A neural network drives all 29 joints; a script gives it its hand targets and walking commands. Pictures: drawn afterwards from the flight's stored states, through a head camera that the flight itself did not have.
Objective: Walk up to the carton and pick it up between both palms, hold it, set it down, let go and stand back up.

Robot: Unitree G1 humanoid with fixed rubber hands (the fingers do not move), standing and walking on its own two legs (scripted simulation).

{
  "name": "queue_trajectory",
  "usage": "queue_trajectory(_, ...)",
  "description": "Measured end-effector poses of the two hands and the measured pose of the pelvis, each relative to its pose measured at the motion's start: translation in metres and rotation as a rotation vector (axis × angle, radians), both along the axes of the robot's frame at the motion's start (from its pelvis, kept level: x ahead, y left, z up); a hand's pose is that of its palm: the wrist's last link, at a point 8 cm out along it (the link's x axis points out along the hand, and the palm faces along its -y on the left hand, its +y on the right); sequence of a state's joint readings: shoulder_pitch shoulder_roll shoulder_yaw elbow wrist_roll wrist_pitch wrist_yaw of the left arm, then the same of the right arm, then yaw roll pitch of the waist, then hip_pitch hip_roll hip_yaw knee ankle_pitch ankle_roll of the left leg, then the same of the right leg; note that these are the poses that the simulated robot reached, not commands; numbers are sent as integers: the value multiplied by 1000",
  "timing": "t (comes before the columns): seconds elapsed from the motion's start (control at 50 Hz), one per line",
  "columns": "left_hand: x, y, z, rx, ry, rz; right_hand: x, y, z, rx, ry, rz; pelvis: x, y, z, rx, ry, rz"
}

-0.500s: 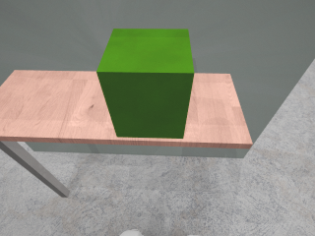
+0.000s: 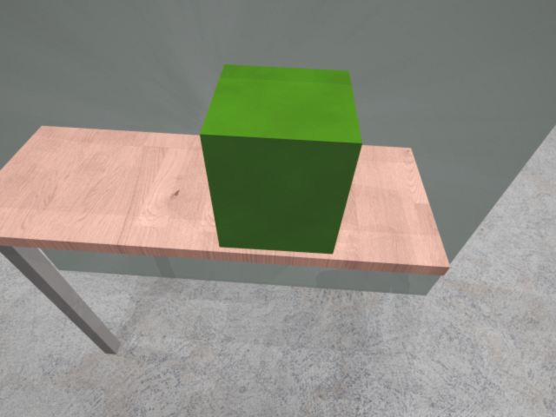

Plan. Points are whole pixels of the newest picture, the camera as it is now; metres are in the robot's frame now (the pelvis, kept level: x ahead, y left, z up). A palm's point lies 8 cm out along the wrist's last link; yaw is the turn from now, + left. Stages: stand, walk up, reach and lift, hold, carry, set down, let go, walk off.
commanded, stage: walk up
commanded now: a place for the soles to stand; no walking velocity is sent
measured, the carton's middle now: (281, 163) +0.51 +0.00 +0.09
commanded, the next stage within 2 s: stand in 0.74 s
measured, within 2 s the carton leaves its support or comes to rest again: neither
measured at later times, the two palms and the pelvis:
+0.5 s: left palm out of the picture +0.06 +0.23 -0.12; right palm out of the picture +0.04 -0.28 -0.12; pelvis +0.00 -0.02 +0.00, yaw -2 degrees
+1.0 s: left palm out of the picture +0.07 +0.23 -0.12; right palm out of the picture +0.03 -0.28 -0.12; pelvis +0.00 -0.02 +0.00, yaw -3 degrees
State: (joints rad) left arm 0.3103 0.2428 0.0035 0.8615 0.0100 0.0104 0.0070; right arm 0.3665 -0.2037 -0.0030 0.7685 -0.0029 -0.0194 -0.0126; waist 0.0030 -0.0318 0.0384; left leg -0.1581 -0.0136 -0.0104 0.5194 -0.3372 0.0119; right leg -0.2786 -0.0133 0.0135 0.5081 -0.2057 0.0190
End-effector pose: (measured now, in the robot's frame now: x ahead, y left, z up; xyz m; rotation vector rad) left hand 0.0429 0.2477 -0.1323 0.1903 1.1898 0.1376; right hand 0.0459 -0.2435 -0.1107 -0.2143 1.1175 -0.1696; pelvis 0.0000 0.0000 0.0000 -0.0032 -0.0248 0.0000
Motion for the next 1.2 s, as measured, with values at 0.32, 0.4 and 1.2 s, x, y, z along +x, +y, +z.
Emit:
queue_trajectory(0.32,14,-11,15,44,-48,-11,19,-26,-4,0,-39,16,3,-17,0,10,-3,-17)
queue_trajectory(0.4,16,-15,15,39,-50,-21,10,-29,-6,2,-11,11,2,-20,0,11,1,-23)
queue_trajectory(1.2,130,-28,45,68,-174,-86,85,-40,4,19,-269,-10,-21,-27,-15,-6,-33,-25)
